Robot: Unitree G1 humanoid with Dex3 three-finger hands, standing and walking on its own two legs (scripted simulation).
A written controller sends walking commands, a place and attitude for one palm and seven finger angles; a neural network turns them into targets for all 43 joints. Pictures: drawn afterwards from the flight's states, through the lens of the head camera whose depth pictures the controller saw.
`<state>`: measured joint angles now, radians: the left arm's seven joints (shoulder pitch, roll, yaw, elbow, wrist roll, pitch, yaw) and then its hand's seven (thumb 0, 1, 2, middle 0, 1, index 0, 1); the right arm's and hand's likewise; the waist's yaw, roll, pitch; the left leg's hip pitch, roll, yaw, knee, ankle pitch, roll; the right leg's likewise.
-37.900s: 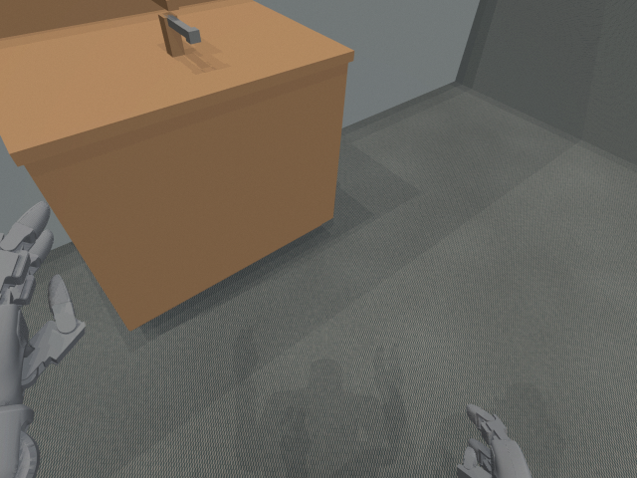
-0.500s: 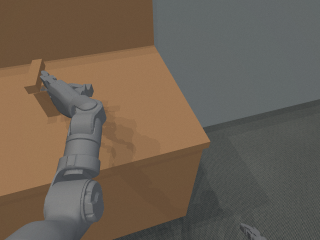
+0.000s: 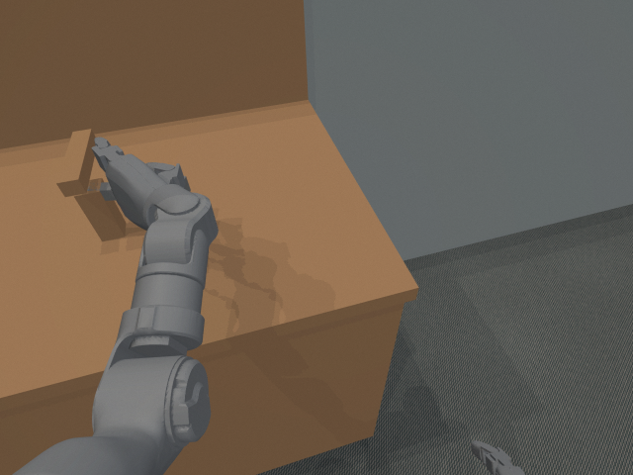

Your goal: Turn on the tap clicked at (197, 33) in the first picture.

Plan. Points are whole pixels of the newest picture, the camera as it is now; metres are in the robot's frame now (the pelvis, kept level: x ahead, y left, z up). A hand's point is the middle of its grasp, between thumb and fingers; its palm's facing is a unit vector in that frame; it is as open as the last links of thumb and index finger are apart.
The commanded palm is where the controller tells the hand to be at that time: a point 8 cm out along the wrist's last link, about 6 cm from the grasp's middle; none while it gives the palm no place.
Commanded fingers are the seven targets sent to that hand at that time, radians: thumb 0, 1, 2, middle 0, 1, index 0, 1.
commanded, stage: lift the hand up off the lever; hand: left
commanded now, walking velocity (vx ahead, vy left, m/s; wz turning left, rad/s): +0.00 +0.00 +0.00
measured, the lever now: (178, 189) +0.49 +0.24 +0.11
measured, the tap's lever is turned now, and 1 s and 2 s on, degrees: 75 75 75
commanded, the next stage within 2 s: draw the hand back beside the body in 0.46 s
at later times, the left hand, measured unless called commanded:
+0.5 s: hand (184, 171) +0.42 +0.19 +0.20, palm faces +0.77 -0.63 -0.07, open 7.8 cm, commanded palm +0.37 +0.21 +0.20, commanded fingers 0.00 0.90 0.90 -0.15 -0.15 -0.15 -0.15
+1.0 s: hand (135, 249) +0.31 +0.21 +0.18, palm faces +0.35 -0.91 -0.22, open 7.7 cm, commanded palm +0.29 +0.24 +0.19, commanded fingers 0.00 0.90 0.90 -0.17 -0.22 -0.17 -0.22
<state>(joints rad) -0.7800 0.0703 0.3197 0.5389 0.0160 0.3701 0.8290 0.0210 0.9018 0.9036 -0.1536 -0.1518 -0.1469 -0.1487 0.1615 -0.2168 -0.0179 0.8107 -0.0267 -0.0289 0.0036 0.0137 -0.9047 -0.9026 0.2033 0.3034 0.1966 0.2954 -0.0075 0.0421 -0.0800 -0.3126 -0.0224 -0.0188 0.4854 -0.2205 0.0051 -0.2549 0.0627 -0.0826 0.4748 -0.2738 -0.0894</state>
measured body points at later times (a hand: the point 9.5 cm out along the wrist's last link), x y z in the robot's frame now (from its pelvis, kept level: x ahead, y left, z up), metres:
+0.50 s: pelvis +0.00 -0.01 +0.00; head -0.01 -0.04 +0.45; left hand +0.38 +0.22 +0.20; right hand +0.17 -0.24 -0.11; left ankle +0.02 +0.12 -0.74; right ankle -0.02 -0.06 -0.74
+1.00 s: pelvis +0.00 +0.00 +0.01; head -0.02 -0.03 +0.45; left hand +0.29 +0.26 +0.19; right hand +0.16 -0.26 -0.09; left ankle +0.02 +0.12 -0.74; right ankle -0.02 -0.06 -0.74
